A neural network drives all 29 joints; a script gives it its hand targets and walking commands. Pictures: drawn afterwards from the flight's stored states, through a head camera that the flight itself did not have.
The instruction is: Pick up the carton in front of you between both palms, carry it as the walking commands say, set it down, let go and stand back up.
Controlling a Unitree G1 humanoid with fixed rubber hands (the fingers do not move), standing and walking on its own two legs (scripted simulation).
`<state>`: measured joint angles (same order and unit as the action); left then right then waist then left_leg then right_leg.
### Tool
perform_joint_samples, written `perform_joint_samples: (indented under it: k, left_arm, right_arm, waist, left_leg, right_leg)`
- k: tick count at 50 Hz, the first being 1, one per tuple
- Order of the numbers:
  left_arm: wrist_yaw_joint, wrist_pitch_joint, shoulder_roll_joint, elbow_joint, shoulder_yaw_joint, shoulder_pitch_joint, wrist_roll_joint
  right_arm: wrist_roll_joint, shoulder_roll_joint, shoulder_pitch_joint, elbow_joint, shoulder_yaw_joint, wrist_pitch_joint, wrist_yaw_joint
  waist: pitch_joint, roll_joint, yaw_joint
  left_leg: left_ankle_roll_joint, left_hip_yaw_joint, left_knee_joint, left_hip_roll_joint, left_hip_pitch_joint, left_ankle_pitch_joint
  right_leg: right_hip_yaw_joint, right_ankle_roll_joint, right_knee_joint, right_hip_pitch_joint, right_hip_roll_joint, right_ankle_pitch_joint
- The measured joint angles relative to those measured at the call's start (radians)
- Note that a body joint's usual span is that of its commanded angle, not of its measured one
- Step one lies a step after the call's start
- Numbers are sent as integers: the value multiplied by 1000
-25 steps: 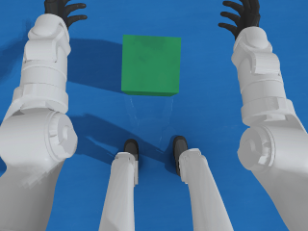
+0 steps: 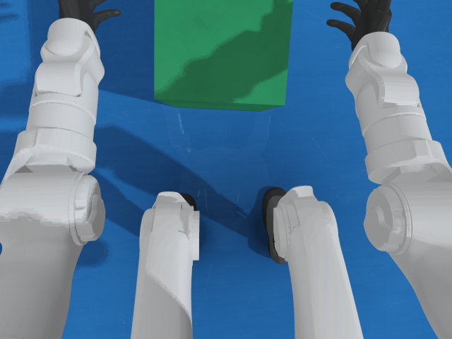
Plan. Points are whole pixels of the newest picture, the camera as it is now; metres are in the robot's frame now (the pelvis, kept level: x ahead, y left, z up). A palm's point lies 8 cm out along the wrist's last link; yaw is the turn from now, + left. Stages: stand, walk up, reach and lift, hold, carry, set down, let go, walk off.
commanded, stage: reach and lift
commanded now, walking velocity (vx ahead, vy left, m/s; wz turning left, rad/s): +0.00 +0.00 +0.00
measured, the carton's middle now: (220, 55) +0.54 +0.02 -0.34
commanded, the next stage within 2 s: none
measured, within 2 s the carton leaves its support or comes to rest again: leaves its support in 1.22 s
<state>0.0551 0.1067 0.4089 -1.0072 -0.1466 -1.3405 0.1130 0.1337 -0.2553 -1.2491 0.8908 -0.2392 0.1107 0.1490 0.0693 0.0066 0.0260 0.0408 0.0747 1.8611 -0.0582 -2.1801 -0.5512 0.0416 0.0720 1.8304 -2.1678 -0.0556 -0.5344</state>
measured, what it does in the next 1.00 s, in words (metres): lowers itself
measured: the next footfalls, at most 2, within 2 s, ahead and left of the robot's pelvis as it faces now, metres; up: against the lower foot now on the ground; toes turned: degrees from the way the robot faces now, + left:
none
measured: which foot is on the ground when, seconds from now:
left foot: down 0.00-1.00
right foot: down 0.00-1.00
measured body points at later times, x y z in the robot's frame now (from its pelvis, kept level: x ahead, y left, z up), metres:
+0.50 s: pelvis -0.01 +0.00 -0.09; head +0.37 +0.02 +0.13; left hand +0.57 +0.20 -0.28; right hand +0.55 -0.17 -0.28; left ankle +0.08 +0.12 -0.43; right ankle +0.10 -0.13 -0.43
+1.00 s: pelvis -0.02 +0.00 -0.09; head +0.36 +0.02 +0.13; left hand +0.57 +0.17 -0.27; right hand +0.55 -0.13 -0.27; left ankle +0.08 +0.12 -0.43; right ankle +0.10 -0.13 -0.43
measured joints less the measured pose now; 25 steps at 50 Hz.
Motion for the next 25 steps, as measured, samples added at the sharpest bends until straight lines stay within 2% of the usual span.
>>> perform_joint_samples:
  k: [5, 13, 18, 25]
  left_arm:
    - [5, 20, 35, -71, 44, -107, 41]
    - [-6, 0, 54, -204, 65, -242, 48]
    - [0, -25, 57, -213, 88, -251, 67]
    - [5, -41, 74, -206, 142, -266, 107]
  right_arm:
    - [35, -26, -102, 61, 26, 22, 9]
    - [27, -43, -244, 199, 27, 1, -6]
    - [43, -50, -265, 225, 50, -27, -6]
    - [89, -56, -270, 222, 90, -46, 5]
  waist:
    - [100, 3, 0]
    - [248, 9, 0]
    - [341, 11, 0]
    - [362, 21, 1]
  left_leg:
    - [4, -1, 123, -3, -53, 0]
    - [4, -7, 249, 0, -95, -3]
    - [-7, -20, 312, 15, -69, -36]
    - [-13, -21, 371, 27, -65, -78]
  right_leg:
    - [-3, -2, 122, -53, -6, -1]
    - [-3, 5, 247, -95, -10, -2]
    - [-3, 2, 311, -71, -2, -34]
    - [-10, -1, 367, -68, 3, -71]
